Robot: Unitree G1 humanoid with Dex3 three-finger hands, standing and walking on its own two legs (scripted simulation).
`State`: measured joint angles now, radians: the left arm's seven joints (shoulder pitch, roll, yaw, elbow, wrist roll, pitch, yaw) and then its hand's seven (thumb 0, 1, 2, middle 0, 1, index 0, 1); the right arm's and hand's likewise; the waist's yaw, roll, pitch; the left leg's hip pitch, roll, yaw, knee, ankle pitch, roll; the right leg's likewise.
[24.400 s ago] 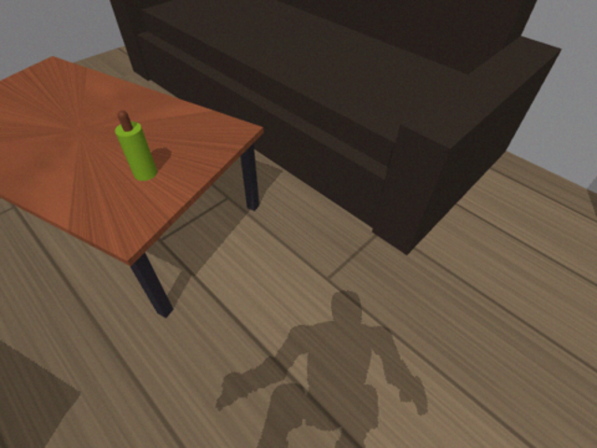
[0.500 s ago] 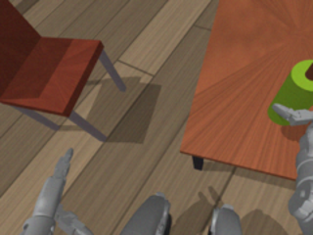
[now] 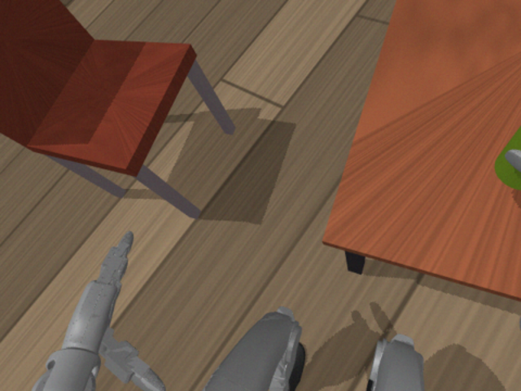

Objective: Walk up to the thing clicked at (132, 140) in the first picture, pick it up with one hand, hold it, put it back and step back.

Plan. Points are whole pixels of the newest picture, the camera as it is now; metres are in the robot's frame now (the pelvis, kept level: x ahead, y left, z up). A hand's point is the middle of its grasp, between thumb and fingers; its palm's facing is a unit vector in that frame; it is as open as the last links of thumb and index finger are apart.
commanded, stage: crouch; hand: right
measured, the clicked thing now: out of the picture +0.52 -0.25 +0.01
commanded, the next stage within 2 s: lower in 0.02 s
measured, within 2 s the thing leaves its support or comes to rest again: neither
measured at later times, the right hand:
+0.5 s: hand out of the picture +0.54 -0.27 -0.07, palm faces +0.33 +0.94 +0.00, open 10.8 cm
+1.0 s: hand out of the picture +0.54 -0.27 -0.11, palm faces +0.33 +0.95 +0.00, open 10.8 cm
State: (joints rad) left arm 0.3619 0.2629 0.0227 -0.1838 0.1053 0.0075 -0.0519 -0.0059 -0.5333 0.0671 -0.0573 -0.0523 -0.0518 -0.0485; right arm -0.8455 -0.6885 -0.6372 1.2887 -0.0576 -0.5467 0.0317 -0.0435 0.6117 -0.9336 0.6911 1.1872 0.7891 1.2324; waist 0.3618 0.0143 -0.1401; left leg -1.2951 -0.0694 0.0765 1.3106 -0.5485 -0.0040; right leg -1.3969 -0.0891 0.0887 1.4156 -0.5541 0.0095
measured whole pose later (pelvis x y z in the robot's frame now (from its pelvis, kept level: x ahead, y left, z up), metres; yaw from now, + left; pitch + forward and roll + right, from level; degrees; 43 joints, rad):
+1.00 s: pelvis -0.02 +0.00 -0.05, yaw +3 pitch +34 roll +9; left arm 0.40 0.34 0.10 -0.38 0.10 -0.05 -0.07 -0.01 -0.56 0.08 -0.06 -0.04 -0.04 -0.05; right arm -0.87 -0.83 -0.69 1.28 -0.08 -0.55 0.05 -0.04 0.61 -0.93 0.69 1.19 0.79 1.23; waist 0.45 0.05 -0.12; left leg -1.51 -0.09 0.10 1.49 -0.58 -0.01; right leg -1.62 -0.10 0.12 1.61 -0.59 0.01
